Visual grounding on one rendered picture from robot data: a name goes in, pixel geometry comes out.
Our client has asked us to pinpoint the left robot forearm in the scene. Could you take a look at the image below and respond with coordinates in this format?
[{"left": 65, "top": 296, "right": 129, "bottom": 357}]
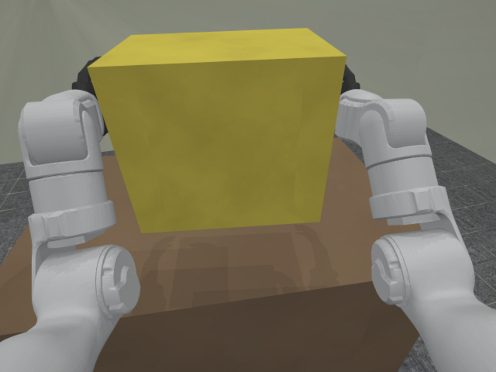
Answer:
[{"left": 18, "top": 90, "right": 117, "bottom": 314}]

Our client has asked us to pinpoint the right robot forearm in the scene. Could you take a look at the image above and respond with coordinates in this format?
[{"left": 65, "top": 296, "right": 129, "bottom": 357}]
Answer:
[{"left": 335, "top": 89, "right": 475, "bottom": 285}]

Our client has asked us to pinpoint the robot left hand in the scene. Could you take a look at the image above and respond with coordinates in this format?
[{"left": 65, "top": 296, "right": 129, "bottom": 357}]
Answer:
[{"left": 72, "top": 57, "right": 108, "bottom": 136}]

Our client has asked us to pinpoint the pedestal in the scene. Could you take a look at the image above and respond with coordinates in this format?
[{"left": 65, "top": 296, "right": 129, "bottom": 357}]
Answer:
[{"left": 0, "top": 137, "right": 422, "bottom": 372}]

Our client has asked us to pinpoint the robot left upper arm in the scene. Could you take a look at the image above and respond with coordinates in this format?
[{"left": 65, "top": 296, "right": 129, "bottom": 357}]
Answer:
[{"left": 0, "top": 244, "right": 140, "bottom": 372}]

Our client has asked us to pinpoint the robot right hand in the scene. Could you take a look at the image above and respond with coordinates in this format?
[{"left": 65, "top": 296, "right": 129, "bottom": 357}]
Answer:
[{"left": 340, "top": 65, "right": 360, "bottom": 95}]

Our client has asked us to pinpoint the carton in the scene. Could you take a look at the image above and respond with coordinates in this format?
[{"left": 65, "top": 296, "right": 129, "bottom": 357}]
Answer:
[{"left": 87, "top": 28, "right": 346, "bottom": 233}]

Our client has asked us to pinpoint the robot right upper arm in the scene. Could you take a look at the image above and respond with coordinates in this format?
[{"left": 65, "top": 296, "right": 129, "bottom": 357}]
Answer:
[{"left": 371, "top": 228, "right": 496, "bottom": 372}]

